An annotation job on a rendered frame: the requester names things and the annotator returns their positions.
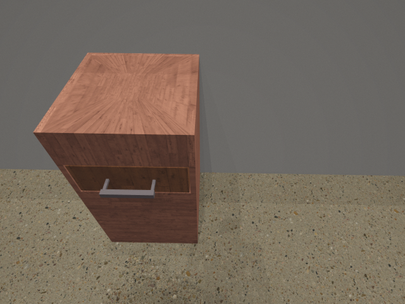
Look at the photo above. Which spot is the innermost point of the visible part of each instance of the cabinet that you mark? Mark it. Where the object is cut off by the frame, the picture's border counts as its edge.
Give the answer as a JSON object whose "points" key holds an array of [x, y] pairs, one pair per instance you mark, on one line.
{"points": [[131, 109]]}

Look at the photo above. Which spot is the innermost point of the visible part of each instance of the drawer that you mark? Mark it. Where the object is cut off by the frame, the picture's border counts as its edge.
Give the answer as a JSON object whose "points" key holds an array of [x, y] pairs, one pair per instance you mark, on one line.
{"points": [[168, 179]]}

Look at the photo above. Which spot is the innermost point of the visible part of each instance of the handle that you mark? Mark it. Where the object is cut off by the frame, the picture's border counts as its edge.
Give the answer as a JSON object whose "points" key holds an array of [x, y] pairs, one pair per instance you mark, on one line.
{"points": [[126, 193]]}

